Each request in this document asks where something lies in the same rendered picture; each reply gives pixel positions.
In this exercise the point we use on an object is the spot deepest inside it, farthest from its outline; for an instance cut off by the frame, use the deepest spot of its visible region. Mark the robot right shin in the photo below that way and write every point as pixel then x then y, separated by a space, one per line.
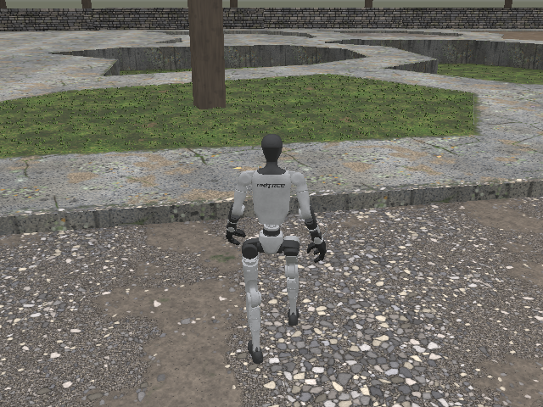
pixel 292 290

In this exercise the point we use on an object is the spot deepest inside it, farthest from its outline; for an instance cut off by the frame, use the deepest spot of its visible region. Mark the right robot upper arm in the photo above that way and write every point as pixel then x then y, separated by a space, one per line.
pixel 299 181

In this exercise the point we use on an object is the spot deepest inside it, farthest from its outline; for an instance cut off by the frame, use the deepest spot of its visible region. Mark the right robot hand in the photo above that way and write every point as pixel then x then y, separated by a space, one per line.
pixel 321 248

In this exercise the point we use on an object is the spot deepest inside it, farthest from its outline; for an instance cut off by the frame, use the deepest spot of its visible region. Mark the robot left forearm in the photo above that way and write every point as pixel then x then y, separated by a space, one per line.
pixel 232 221

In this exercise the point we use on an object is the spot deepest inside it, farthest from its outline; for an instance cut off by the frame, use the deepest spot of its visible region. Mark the left robot upper arm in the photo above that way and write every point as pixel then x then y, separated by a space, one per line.
pixel 244 180

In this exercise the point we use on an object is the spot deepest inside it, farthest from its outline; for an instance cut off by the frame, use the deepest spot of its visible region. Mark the left robot hand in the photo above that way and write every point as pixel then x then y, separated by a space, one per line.
pixel 238 233

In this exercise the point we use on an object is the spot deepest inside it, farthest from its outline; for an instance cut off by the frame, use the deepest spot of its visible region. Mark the left robot thigh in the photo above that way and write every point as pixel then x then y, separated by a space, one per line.
pixel 250 258

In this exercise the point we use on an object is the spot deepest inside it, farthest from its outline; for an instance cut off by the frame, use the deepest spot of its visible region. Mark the robot right forearm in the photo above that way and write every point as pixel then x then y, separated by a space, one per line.
pixel 313 228

